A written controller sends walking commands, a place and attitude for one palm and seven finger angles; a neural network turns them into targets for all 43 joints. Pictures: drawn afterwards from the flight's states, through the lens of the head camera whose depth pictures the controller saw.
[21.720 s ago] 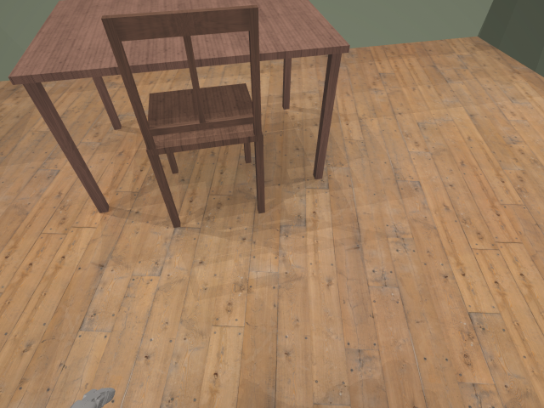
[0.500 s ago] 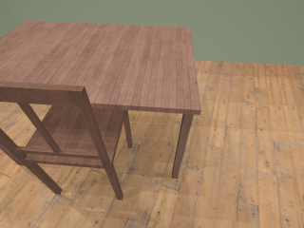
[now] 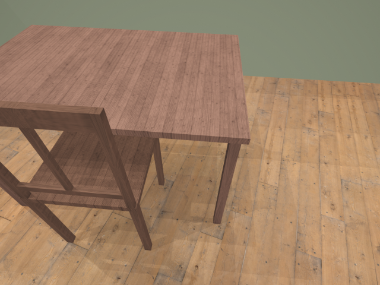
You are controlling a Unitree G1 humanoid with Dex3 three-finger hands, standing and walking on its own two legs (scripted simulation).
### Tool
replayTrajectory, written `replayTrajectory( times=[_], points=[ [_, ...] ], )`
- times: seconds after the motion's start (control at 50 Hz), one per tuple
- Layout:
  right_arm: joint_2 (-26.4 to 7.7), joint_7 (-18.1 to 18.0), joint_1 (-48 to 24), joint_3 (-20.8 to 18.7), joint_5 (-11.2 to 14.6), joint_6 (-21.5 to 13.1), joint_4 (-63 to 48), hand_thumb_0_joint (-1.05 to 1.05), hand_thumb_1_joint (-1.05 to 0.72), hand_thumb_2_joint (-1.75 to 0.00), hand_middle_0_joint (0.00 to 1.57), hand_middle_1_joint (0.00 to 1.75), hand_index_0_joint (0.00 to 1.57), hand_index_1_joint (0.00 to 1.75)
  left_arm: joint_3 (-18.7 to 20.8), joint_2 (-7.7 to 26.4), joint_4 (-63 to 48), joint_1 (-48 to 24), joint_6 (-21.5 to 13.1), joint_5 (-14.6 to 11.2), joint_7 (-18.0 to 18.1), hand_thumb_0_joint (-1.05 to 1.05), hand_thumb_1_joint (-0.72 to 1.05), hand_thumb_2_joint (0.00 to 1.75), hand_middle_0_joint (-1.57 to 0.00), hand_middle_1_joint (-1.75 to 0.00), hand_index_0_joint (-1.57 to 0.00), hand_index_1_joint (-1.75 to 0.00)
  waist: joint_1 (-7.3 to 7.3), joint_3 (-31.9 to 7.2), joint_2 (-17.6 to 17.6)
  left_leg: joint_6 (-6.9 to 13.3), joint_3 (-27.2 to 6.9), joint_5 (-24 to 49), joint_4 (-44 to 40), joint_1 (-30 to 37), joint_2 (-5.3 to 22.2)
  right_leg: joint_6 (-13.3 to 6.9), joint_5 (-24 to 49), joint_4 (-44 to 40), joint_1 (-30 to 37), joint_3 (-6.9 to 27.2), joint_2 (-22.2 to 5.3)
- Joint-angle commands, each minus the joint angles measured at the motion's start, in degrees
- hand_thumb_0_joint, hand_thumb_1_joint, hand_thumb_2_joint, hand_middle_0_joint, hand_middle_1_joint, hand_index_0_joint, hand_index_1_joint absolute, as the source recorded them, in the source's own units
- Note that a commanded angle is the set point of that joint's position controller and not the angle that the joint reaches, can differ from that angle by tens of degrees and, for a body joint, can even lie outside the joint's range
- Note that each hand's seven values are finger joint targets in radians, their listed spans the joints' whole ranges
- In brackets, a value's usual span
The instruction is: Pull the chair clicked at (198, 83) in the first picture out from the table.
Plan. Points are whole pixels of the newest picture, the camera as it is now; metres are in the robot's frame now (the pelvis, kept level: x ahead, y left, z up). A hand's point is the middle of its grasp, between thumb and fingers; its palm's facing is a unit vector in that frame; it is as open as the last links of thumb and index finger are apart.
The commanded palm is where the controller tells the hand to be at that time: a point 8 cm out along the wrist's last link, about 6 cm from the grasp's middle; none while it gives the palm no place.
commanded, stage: look again from close up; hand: left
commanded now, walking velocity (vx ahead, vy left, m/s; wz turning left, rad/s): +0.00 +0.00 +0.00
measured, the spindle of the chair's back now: (50, 161) +0.44 +0.45 -0.07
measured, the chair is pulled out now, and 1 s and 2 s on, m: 0.00 0.00 0.00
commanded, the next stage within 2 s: raise the hand toward the chair's back in 0.48 s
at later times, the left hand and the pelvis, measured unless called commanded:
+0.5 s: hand out of the picture -0.01 +0.19 -0.17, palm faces +0.03 -0.98 -0.21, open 7.4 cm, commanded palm none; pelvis +0.00 +0.01 +0.00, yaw +0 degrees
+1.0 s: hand (108, 280) +0.15 +0.19 -0.08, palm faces -0.10 -0.99 +0.01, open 9.2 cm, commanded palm +0.12 +0.26 -0.07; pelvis -0.04 +0.02 -0.10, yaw +0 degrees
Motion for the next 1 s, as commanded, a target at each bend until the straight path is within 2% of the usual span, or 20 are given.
replayTrajectory(
  times=[0.0,0.18,0.54,0.56,0.58,0.6,0.62,0.64,0.66,0.68,0.7,0.72,0.74,0.76,0.78,0.84,0.88,0.92,0.96,0.98],
  points=[
    [-6.0,-0.1,2.3,-0.9,-0.1,-0.6,-1.8,0.0,-0.9,-0.9,0.2,0.3,0.2,0.3,1.3,7.3,-1.5,4.0,-0.5,-0.1,0.7,0.0,0.9,0.9,-0.2,-0.3,-0.2,-0.3,0.03,3.1,0.0,2.3,-4.2,5.7,-1.8,2.0,3.4,3.6,14.7,-6.3,-6.1,9.0,-10.0],
    [-6.3,-0.2,2.2,-1.0,-0.1,-0.9,-1.8,0.0,-0.9,-0.9,0.2,0.3,0.2,0.3,1.3,7.1,-1.4,4.1,-0.6,-0.1,0.6,0.0,0.9,0.9,-0.2,-0.3,-0.2,-0.3,0.05,2.1,0.2,2.4,-4.4,7.9,-1.9,2.7,3.8,3.2,17.7,-5.4,-5.0,8.5,-9.8],
    [-6.4,0.0,2.0,-1.0,-0.1,-1.1,-1.7,0.0,-0.9,-0.9,0.2,0.3,0.2,0.3,1.3,7.1,-1.2,3.4,-0.6,0.0,0.5,0.0,0.9,0.9,-0.2,-0.3,-0.2,-0.3,0.11,2.6,0.1,2.6,-5.2,6.7,-3.8,2.6,4.1,2.5,11.9,-5.9,-5.8,8.4,-9.7],
    [-9.6,0.8,-2.1,-1.8,-0.7,-0.1,-8.0,0.0,-0.9,-0.9,0.2,0.3,0.2,0.3,-0.3,12.9,-4.9,2.1,-1.1,0.6,1.0,0.0,0.9,0.9,-0.2,-0.3,-0.2,-0.3,-1.39,10.8,3.0,3.2,-6.5,3.7,-0.1,0.2,0.6,3.9,6.8,-5.6,-12.6,9.4,-8.8],
    [-14.7,-2.4,-3.8,-0.3,3.3,-8.3,-26.7,0.0,-0.9,-0.9,0.2,0.3,0.2,0.3,4.5,18.3,-83.3,-39.8,-11.7,-11.7,0.1,0.0,0.88,0.89,-0.2,-0.3,-0.2,-0.3,-7.93,-14.7,9.8,5.5,-2.4,10.0,1.5,8.7,-3.1,4.1,13.2,-3.3,-10.7,7.5,-5.2],
    [-12.3,-3.5,-1.4,-0.2,2.4,-12.8,-24.6,0.0,-0.9,-0.9,0.2,0.3,0.2,0.3,3.2,12.8,-70.4,-15.9,-8.2,-9.4,1.3,0.0,0.85,0.88,-0.2,-0.29,-0.2,-0.29,-2.9,-16.7,13.6,5.2,0.2,12.3,0.0,12.3,-2.6,2.8,11.8,1.9,-6.2,4.7,-3.8],
    [-12.3,-3.6,-3.6,-0.3,1.7,-14.2,-20.4,0.0,-0.9,-0.9,0.2,0.3,0.2,0.3,2.3,7.1,-55.3,-9.0,-6.1,-9.1,2.9,0.0,0.83,0.87,-0.19,-0.29,-0.19,-0.29,-2.19,-8.1,7.1,4.1,-0.1,8.0,-0.1,5.9,-1.7,3.0,8.1,1.1,-9.3,3.1,-4.0],
    [-11.6,-3.2,-3.4,-0.8,3.4,-14.6,-21.5,0.0,-0.9,-0.9,0.2,0.3,0.2,0.3,-0.9,2.5,-53.3,0.1,-3.9,-10.9,2.7,0.0,0.81,0.86,-0.19,-0.29,-0.19,-0.29,-4.26,-2.3,0.7,5.1,-3.5,5.7,0.6,1.5,-1.9,3.7,8.4,1.0,-11.5,1.8,-3.8],
    [-12.2,-2.9,-3.6,-1.3,3.7,-15.5,-23.9,0.0,-0.9,-0.9,0.2,0.3,0.2,0.3,0.4,1.1,-55.0,0.8,-4.1,-11.8,1.2,0.0,0.78,0.85,-0.19,-0.28,-0.19,-0.28,-4.83,0.4,-5.3,5.8,-4.6,3.7,3.5,-3.4,-2.9,4.1,7.0,3.0,-15.9,0.4,-3.6],
    [-12.8,-2.3,-3.0,-1.9,2.7,-17.8,-26.7,0.0,-0.9,-0.9,0.2,0.3,0.2,0.3,0.4,2.4,-60.4,-6.0,-8.1,-12.3,-0.1,0.0,0.76,0.84,-0.19,-0.28,-0.19,-0.28,-6.02,-1.5,-9.9,5.7,-6.0,1.4,7.6,-5.7,-2.8,4.8,4.6,5.7,-19.2,1.4,-4.5],
    [-12.6,-2.0,-1.5,-3.1,1.4,-19.1,-26.7,0.0,-0.9,-0.9,0.2,0.3,0.2,0.3,5.3,5.5,-59.0,-3.2,-11.3,-11.7,-1.4,0.0,0.74,0.83,-0.18,-0.27,-0.18,-0.27,-4.06,-7.8,-12.0,5.7,-5.7,2.1,11.3,-7.3,-3.4,5.2,5.4,8.6,-20.0,1.8,-4.5],
    [-12.6,-1.1,-1.7,-4.0,0.8,-19.9,-27.8,0.0,-0.9,-0.9,0.2,0.3,0.2,0.3,6.0,5.2,-56.6,-0.9,-14.0,-11.3,-2.8,0.0,0.71,0.82,-0.18,-0.27,-0.18,-0.27,-3.77,-9.4,-13.7,4.9,-6.5,1.1,14.7,-11.9,-3.7,6.2,6.6,11.4,-22.6,3.1,-5.4],
    [-11.4,-0.1,-2.2,-4.2,0.7,-20.6,-29.3,0.0,-0.9,-0.9,0.2,0.3,0.2,0.3,6.5,2.4,-51.6,7.3,-16.6,-12.7,-5.3,0.0,0.69,0.81,-0.18,-0.27,-0.18,-0.27,-1.12,-8.9,-16.2,3.8,-7.0,-0.8,17.3,-17.1,-3.7,6.2,6.1,14.3,-23.8,4.1,-5.8],
    [-10.7,1.1,-2.8,-4.7,1.0,-21.5,-31.4,0.0,-0.9,-0.9,0.2,0.3,0.2,0.3,6.7,0.5,-48.8,15.3,-19.6,-14.1,-8.5,0.0,0.67,0.8,-0.18,-0.26,-0.18,-0.26,1.79,-8.6,-13.7,3.0,-6.9,-0.4,19.6,-21.0,-4.3,5.4,7.6,17.1,-23.2,5.8,-6.3],
    [-10.2,2.5,-3.8,-4.7,0.7,-22.1,-32.2,0.0,-0.9,-0.9,0.2,0.3,0.2,0.3,5.9,-1.6,-48.9,19.2,-23.3,-15.8,-11.7,0.0,0.64,0.79,-0.17,-0.26,-0.17,-0.26,2.61,-9.5,-13.0,2.0,-6.7,-1.2,23.1,-24.7,-4.4,5.2,9.1,20.8,-24.5,6.7,-6.9],
    [-11.2,4.8,-6.8,-6.0,-0.1,-22.4,-36.1,0.0,-0.9,-0.9,0.2,0.3,0.2,0.3,11.4,6.2,-54.0,16.9,-34.5,-16.1,-20.7,0.0,0.57,0.76,-0.17,-0.25,-0.17,-0.25,3.49,-13.5,-0.1,1.1,-5.2,-0.6,32.7,-33.1,-5.6,3.5,14.0,31.8,-28.2,8.8,-6.7],
    [-12.2,5.6,-9.1,-6.4,0.0,-20.8,-39.9,0.0,-0.9,-0.9,0.2,0.3,0.2,0.3,13.4,10.2,-57.4,16.1,-34.6,-14.3,-22.9,0.0,0.53,0.74,-0.16,-0.24,-0.16,-0.24,4.56,-14.9,2.6,1.8,-4.4,-1.8,35.7,-36.9,-6.2,2.8,10.0,34.9,-30.9,9.6,-6.0],
    [-11.9,4.8,-10.8,-6.2,0.7,-19.8,-44.0,0.0,-0.9,-0.9,0.2,0.3,0.2,0.3,13.1,9.2,-62.8,13.2,-31.1,-15.9,-22.9,0.0,0.48,0.72,-0.16,-0.23,-0.16,-0.23,3.7,-15.0,-3.0,2.8,-4.4,-7.0,36.7,-39.3,-6.4,3.2,-1.2,33.9,-34.1,9.7,-4.6],
    [-11.4,3.4,-9.5,-6.1,0.8,-20.1,-46.0,0.0,-0.9,-0.9,0.2,0.3,0.2,0.3,13.3,8.7,-72.1,6.3,-29.3,-18.3,-20.9,0.0,0.43,0.7,-0.15,-0.23,-0.15,-0.23,1.81,-17.0,-3.3,3.6,-4.9,-9.2,38.9,-39.4,-5.8,3.8,-7.9,33.5,-37.6,9.6,-3.5],
    [-11.2,2.9,-7.8,-5.9,0.8,-20.3,-45.9,0.0,-0.9,-0.9,0.2,0.3,0.2,0.3,14.1,8.9,-76.4,4.4,-29.5,-19.1,-19.7,0.0,0.41,0.69,-0.15,-0.22,-0.15,-0.22,1.58,-19.2,0.2,3.6,-5.4,-9.0,39.9,-38.1,-5.2,3.8,-8.5,33.6,-38.1,9.8,-3.5]
  ],
)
